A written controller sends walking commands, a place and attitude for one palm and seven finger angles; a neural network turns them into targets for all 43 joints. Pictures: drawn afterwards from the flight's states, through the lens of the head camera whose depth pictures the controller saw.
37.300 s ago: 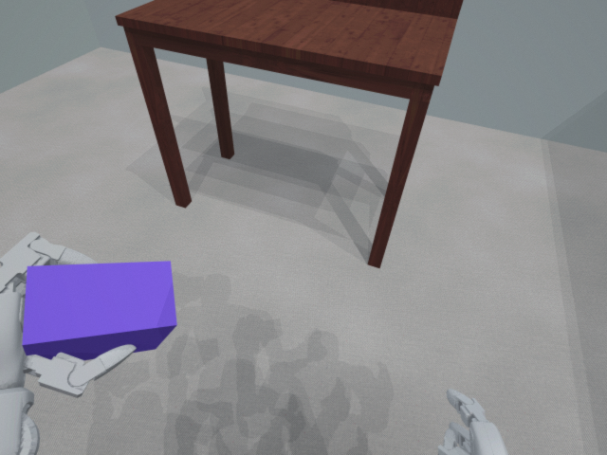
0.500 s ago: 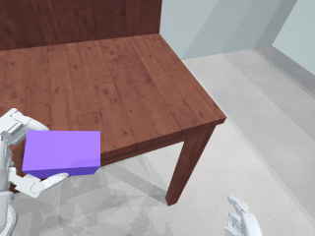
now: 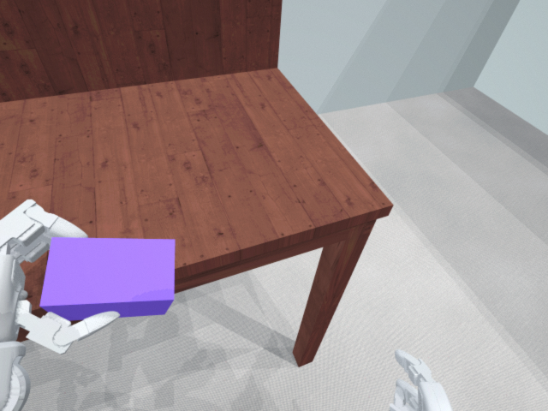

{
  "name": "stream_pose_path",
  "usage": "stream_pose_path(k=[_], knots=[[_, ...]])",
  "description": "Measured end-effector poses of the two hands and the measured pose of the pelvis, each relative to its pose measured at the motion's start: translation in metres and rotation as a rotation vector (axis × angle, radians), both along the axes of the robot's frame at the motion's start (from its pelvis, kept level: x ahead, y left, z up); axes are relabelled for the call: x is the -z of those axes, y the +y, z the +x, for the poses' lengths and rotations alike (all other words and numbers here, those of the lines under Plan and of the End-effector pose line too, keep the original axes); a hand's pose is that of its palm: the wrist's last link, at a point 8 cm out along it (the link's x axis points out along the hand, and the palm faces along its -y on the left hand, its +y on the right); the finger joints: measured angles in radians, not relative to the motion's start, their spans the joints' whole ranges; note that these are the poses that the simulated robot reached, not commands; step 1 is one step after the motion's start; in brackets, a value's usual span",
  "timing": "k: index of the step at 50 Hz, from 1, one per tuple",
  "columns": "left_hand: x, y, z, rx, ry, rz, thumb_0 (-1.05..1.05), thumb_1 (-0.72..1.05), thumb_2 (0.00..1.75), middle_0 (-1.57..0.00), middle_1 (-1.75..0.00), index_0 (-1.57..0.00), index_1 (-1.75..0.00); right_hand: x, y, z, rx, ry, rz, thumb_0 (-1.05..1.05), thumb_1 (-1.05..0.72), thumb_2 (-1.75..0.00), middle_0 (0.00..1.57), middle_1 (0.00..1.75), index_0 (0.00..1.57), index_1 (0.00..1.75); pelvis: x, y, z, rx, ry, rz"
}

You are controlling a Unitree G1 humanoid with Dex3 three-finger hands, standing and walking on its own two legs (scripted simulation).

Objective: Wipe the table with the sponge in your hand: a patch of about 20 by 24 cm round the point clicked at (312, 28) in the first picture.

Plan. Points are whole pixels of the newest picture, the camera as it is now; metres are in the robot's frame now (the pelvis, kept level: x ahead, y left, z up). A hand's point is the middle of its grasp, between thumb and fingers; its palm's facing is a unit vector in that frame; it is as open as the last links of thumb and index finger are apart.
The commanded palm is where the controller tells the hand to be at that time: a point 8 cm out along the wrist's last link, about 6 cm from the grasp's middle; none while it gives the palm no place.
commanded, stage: come to a stop and stand still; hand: left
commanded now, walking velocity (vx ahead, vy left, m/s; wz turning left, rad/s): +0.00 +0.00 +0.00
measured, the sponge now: (134, 280) +0.22 +0.19 +0.13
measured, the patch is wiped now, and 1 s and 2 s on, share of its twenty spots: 0.05 0.05 0.05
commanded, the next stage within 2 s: look again from close up in 0.50 s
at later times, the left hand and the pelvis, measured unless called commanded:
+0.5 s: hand (78, 254) +0.23 +0.25 +0.16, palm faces +0.38 -0.86 -0.34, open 10.8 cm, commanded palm +0.17 +0.28 +0.18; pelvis +0.01 +0.00 +0.00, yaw +0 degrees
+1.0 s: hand (77, 255) +0.23 +0.25 +0.16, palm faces +0.40 -0.86 -0.33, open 10.8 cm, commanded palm +0.17 +0.28 +0.18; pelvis +0.01 +0.00 +0.00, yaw +0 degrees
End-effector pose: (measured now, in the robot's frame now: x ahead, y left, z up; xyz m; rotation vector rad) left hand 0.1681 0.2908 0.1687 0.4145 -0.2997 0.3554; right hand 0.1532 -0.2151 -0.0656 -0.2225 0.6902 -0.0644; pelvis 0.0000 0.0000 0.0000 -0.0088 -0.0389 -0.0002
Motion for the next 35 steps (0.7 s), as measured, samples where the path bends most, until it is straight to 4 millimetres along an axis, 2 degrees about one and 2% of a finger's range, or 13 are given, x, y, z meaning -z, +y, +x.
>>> stream_pose_path(k=[5,15,23,35], knots=[[0.0,0.009,0.004,-0.064,-0.043,-0.027,-0.01,-0.61,0.96,-0.75,-1.35,-0.71,-1.39,-0.007,-0.005,0.006,-0.029,-0.015,-0.037,0.01,-0.9,-0.9,0.2,0.3,0.2,0.3,-0.001,-0.003,0.0,-0.004,-0.007,-0.007],[-0.001,-0.01,0.023,0.035,-0.016,-0.004,-0.01,-0.61,0.96,-0.75,-1.35,-0.71,-1.39,-0.02,-0.008,0.022,-0.013,-0.077,-0.039,0.01,-0.9,-0.9,0.2,0.3,0.2,0.3,-0.002,-0.002,0.005,0.008,0.0,-0.009],[-0.006,-0.004,0.024,0.031,-0.014,0.015,-0.01,-0.61,0.96,-0.75,-1.35,-0.71,-1.39,-0.015,-0.007,0.023,-0.007,-0.031,-0.041,0.01,-0.9,-0.9,0.2,0.3,0.2,0.3,-0.003,-0.001,0.011,0.004,0.008,-0.012],[-0.002,-0.001,0.021,0.001,0.0,-0.014,-0.01,-0.61,0.97,-0.75,-1.35,-0.71,-1.4,-0.009,-0.001,0.024,-0.008,-0.005,-0.031,0.01,-0.9,-0.9,0.2,0.3,0.2,0.3,-0.003,0.001,0.011,0.0,0.003,-0.011]])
